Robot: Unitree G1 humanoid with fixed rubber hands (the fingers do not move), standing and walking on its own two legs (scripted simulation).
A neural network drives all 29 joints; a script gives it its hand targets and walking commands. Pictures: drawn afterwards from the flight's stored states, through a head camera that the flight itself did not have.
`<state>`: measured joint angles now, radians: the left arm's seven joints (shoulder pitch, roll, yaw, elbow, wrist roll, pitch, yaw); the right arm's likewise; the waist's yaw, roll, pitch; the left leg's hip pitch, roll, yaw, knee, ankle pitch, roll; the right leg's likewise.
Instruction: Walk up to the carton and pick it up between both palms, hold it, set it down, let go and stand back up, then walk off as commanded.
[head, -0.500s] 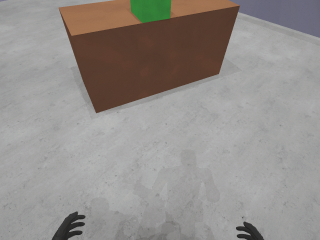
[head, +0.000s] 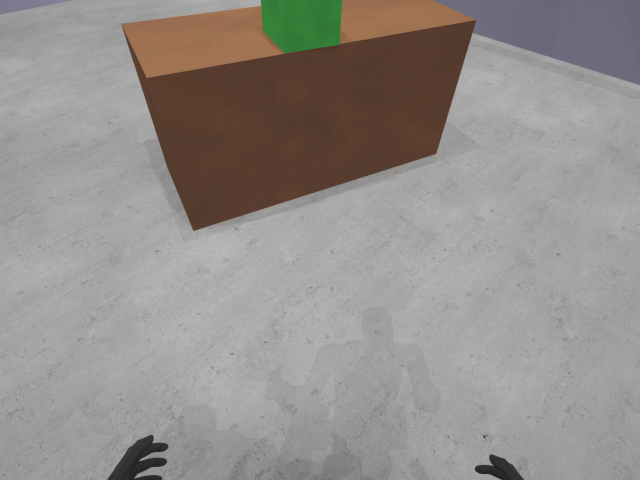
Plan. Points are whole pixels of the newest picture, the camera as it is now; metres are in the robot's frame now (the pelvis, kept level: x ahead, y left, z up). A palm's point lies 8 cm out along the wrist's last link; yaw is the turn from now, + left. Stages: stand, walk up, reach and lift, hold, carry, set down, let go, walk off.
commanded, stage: stand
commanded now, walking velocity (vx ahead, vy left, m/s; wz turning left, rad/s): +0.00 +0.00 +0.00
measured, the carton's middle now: (300, 12) +1.57 +0.05 +0.01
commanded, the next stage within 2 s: none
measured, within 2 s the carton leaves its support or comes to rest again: neither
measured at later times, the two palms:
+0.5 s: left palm out of the picture +0.11 +0.25 -0.09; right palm out of the picture +0.09 -0.26 -0.11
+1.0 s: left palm out of the picture +0.10 +0.25 -0.10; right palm out of the picture +0.07 -0.26 -0.11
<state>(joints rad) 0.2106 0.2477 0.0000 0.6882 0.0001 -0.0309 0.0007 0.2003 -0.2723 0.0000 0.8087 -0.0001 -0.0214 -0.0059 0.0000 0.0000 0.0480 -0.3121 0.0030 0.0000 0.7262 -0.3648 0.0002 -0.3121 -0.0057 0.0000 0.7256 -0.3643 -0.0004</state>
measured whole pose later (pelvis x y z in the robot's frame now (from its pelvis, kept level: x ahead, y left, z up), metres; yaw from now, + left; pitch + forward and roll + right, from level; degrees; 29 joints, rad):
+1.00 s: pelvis -0.02 +0.00 +0.00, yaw +0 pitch -4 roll +0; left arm 0.21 0.25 0.00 0.78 0.00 -0.03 0.00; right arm 0.20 -0.27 0.00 0.91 0.00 -0.02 0.00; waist 0.00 0.00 0.05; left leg -0.31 0.00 0.00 0.73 -0.34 0.00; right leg -0.31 -0.01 0.00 0.73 -0.34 0.00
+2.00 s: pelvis -0.02 +0.00 +0.00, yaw +0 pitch -4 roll +0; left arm 0.20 0.25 0.00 0.82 0.00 -0.03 0.00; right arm 0.18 -0.28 0.00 0.97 0.00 -0.02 0.00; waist 0.00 0.00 0.05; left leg -0.31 0.00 0.00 0.73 -0.34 0.00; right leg -0.31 -0.01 0.00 0.72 -0.34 0.00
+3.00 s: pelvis -0.01 +0.00 +0.00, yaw +0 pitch -4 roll +0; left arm 0.19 0.25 0.00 0.84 0.00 -0.03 0.00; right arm 0.16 -0.28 0.00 0.98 0.00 -0.02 0.00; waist 0.00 0.00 0.06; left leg -0.31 0.00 0.00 0.72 -0.34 0.00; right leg -0.31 -0.01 0.00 0.71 -0.33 0.00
